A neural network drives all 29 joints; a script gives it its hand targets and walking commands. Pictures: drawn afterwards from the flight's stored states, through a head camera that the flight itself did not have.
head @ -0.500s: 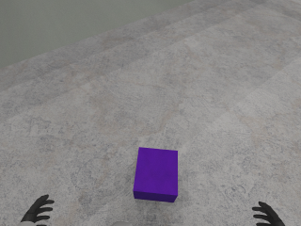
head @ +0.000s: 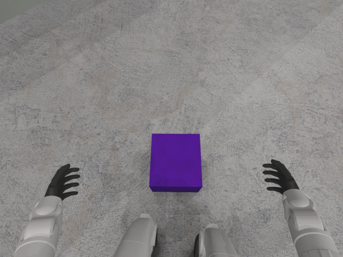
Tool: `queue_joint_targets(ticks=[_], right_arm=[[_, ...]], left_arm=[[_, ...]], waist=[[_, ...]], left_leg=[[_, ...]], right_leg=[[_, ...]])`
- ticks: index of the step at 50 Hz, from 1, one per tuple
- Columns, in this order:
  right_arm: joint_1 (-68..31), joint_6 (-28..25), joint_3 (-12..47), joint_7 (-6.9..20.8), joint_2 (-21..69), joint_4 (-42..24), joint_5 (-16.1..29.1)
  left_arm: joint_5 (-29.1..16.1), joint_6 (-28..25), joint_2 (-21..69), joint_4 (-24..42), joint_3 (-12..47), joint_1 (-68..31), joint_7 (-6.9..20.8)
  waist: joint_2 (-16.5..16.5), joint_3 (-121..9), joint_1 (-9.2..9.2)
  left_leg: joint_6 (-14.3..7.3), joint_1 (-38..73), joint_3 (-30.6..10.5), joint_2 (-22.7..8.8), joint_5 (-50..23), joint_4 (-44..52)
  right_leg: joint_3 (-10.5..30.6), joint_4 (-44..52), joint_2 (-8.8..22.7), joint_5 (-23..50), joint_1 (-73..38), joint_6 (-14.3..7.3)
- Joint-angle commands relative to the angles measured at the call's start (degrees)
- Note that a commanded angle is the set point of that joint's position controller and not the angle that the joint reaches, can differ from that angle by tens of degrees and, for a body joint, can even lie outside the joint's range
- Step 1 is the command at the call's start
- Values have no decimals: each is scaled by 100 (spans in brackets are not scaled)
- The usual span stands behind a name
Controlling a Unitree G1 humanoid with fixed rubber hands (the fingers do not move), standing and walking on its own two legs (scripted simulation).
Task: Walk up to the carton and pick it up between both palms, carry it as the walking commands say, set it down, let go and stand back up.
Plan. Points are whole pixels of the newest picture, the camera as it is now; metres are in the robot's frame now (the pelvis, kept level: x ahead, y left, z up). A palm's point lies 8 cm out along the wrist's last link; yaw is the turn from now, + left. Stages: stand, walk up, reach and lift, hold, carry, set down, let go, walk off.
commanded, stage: reach and lift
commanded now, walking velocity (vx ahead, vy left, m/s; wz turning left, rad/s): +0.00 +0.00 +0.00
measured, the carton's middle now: (175, 163) +0.47 +0.04 -0.63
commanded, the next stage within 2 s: none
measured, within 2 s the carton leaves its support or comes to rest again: neither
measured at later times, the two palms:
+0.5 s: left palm (92, 151) +0.34 +0.27 -0.13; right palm (261, 152) +0.39 -0.21 -0.13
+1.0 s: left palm (113, 131) +0.44 +0.25 -0.18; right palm (241, 133) +0.47 -0.17 -0.18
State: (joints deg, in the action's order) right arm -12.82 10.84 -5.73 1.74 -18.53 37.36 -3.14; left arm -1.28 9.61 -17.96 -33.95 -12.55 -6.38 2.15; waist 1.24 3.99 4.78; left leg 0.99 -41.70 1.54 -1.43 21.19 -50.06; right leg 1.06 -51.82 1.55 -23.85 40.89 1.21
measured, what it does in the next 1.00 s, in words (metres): lowers itself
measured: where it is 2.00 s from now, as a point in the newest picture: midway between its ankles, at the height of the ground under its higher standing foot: outside the picture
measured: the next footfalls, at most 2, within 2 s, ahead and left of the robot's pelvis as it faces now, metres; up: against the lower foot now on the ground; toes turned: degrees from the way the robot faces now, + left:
none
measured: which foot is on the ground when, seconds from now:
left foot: down 0.00-1.00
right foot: down 0.00-1.00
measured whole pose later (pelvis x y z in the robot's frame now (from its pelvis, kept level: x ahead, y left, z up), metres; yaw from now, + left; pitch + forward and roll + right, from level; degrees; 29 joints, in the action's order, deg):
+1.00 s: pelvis -0.04 +0.00 -0.07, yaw +0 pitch +47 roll -1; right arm -61.5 8.0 -18.4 0.8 -14.6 47.8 -3.4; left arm 2.1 6.5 -13.6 -45.6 -23.6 -57.9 2.3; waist 0.8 -3.8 3.1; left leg 0.9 -90.5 -1.0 -0.8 16.2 -59.8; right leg 2.1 -60.9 -0.3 -18.9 88.9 2.0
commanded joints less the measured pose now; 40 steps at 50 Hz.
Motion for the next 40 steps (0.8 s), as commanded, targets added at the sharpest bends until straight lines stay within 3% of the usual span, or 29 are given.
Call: queue_joint_targets(ticks=[1,10,17,30,40], right_arm=[[-701,-28,-215,-112,-792,-362,86],[-2360,222,-280,-159,-721,-204,268],[-3687,267,-375,-133,-790,172,416],[-5611,-41,-748,-173,-714,694,401],[-6314,-289,-1129,-147,-496,945,150]], left_arm=[[-110,-73,-913,355,-226,-417,11],[-286,108,-1017,88,-113,-2364,105],[-223,192,-977,-399,-267,-3609,21],[-97,-126,-758,-778,-699,-5591,-38],[185,-347,-563,-1025,-985,-6359,-62]], waist=[[95,-2671,15],[-1,-3056,-68],[-71,-3752,22],[110,-5231,-3],[73,-6492,-14]], left_leg=[[212,933,119,375,-2710,176],[166,-114,209,282,-1202,8],[153,-614,256,264,-915,-135],[138,-1054,245,330,-1629,-493],[158,-985,143,424,-3032,-845]], right_leg=[[-60,333,-454,2138,-743,148],[-89,202,-381,830,53,141],[-172,-36,-388,624,433,116],[-243,-417,-516,1251,1181,103],[-263,-674,-585,2544,1624,149]])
